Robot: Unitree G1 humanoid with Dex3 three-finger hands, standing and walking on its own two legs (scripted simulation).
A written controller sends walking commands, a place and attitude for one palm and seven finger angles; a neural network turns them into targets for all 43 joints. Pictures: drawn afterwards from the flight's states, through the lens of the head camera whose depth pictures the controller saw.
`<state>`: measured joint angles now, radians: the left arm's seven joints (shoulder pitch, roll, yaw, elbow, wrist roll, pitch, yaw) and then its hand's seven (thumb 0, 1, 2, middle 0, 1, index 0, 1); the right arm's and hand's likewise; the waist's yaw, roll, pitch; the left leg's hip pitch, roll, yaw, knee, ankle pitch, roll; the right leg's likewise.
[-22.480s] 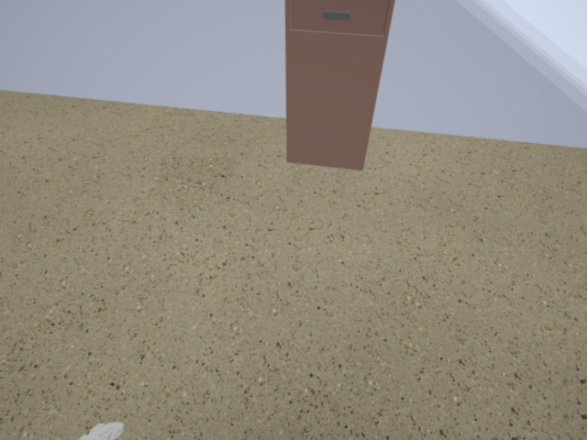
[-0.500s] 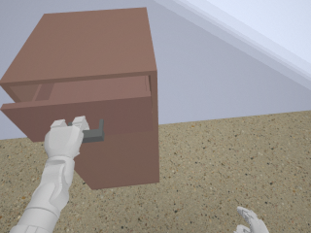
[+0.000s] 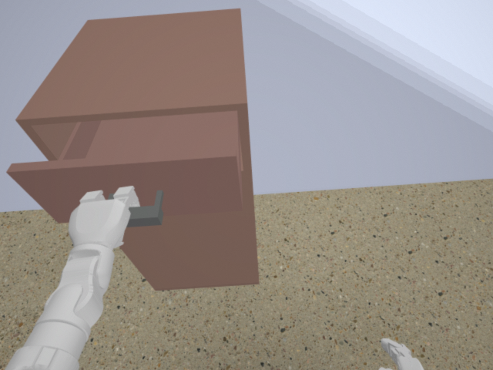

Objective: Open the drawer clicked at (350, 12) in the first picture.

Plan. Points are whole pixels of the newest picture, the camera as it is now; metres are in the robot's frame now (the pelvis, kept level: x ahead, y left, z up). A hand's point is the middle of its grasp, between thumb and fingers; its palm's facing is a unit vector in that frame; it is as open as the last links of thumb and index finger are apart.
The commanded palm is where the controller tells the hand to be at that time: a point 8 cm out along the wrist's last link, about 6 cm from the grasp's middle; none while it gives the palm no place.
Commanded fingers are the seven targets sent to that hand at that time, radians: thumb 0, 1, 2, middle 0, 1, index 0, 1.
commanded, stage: pull the drawer open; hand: left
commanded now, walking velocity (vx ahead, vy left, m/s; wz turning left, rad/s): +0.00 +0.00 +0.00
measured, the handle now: (133, 207) +0.37 +0.24 +0.05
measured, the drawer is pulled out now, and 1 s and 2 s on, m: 0.12 0.29 0.28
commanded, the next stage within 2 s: open the thumb to release the handle in 0.96 s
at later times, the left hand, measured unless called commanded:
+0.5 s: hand (103, 287) +0.23 +0.25 +0.02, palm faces +0.05 -0.09 -0.99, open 5.4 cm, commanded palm +0.19 +0.25 +0.07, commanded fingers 0.00 0.90 0.90 -0.40 -1.35 -0.40 -1.35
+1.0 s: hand (86, 355) +0.14 +0.24 +0.02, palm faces +0.00 -0.10 -0.99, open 5.6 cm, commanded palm +0.09 +0.24 +0.07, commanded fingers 0.00 0.90 0.90 -0.40 -1.35 -0.40 -1.35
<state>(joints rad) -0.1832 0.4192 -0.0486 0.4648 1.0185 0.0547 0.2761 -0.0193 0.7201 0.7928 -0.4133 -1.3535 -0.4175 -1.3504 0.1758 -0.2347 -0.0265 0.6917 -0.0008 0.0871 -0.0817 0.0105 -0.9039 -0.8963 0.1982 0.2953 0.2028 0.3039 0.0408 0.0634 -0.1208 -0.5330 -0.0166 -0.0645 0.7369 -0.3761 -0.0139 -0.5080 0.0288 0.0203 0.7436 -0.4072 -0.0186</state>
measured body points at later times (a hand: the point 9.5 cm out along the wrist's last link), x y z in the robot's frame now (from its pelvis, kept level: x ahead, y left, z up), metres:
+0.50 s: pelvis +0.01 +0.02 +0.00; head +0.02 -0.01 +0.45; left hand +0.23 +0.26 +0.07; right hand +0.19 -0.23 -0.10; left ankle -0.01 +0.13 -0.71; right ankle -0.03 -0.11 -0.71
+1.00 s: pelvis +0.01 +0.01 -0.01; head +0.02 -0.02 +0.44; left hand +0.14 +0.24 +0.07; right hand +0.22 -0.20 -0.10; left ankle -0.01 +0.13 -0.71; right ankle -0.03 -0.11 -0.71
